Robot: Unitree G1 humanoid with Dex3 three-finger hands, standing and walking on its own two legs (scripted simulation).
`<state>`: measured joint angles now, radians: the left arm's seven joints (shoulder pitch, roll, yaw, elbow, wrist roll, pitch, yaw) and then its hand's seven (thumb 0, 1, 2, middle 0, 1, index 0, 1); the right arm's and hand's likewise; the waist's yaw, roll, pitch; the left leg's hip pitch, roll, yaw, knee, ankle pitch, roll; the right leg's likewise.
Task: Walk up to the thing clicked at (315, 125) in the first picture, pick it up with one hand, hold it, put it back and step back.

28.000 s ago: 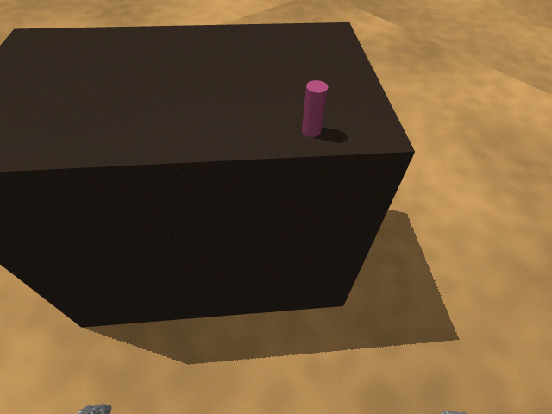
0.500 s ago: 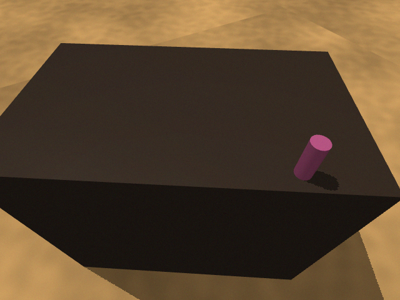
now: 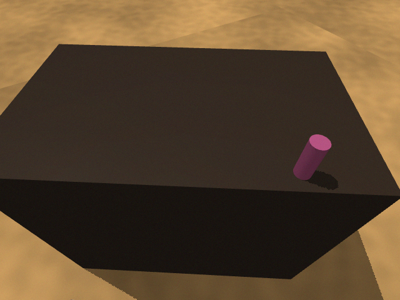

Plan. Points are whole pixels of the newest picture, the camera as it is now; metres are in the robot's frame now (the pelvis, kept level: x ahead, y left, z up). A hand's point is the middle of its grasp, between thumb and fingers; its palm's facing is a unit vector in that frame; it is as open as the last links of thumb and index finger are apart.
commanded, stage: stand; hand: right
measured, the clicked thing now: (310, 158) +0.36 -0.22 +0.07
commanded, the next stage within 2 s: step back in 0.50 s
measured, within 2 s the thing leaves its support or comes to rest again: neither
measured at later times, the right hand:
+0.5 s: hand out of the picture +0.06 -0.25 -0.16, palm faces -0.05 +0.94 -0.33, open 7.4 cm
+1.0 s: hand out of the picture -0.03 -0.21 -0.15, palm faces -0.02 +0.90 -0.43, open 7.4 cm
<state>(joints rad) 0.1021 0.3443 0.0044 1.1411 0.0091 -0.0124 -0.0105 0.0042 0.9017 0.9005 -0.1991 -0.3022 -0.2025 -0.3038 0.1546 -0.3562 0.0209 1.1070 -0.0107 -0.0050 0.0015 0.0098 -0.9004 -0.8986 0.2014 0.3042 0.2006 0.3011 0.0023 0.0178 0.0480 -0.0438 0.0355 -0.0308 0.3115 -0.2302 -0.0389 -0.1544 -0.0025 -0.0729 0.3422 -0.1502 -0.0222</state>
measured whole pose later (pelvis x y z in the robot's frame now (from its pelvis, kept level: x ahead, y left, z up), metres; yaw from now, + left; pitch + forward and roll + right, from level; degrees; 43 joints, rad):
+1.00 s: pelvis -0.09 +0.06 -0.01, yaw -1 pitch -1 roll -1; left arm 0.06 0.41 0.06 0.89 0.01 0.07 0.02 0.00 0.90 0.90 -0.20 -0.30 -0.20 -0.30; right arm 0.17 -0.36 -0.04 0.92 -0.03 0.04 0.00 0.01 -0.90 -0.90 0.20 0.30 0.20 0.30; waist -0.02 -0.04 0.20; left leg -0.27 0.01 0.00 0.58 -0.30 0.03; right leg -0.46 0.13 0.14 1.16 -0.52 0.01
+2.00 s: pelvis -0.34 +0.03 -0.03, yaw -6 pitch -3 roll -1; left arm 0.21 0.37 0.08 0.86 0.04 0.05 -0.02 0.01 0.90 0.90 -0.20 -0.30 -0.20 -0.30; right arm 0.10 -0.42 -0.05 0.81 -0.01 0.06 -0.02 0.01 -0.90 -0.90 0.20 0.30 0.20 0.30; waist 0.01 0.05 0.17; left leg -0.49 0.04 -0.07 0.79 -0.37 -0.01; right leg -0.24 0.03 0.01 0.70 -0.42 -0.02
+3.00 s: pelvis -0.64 +0.03 -0.03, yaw +2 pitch -2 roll +1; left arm 0.20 0.39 0.07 0.89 0.05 0.00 0.00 0.01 0.90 0.90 -0.20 -0.30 -0.21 -0.30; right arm 0.22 -0.42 -0.06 0.96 -0.03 0.06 0.02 0.01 -0.90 -0.90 0.20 0.30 0.20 0.30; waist 0.03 0.04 0.10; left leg -0.25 0.00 -0.05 0.69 -0.49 0.00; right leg -0.34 -0.06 -0.06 0.69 -0.32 -0.01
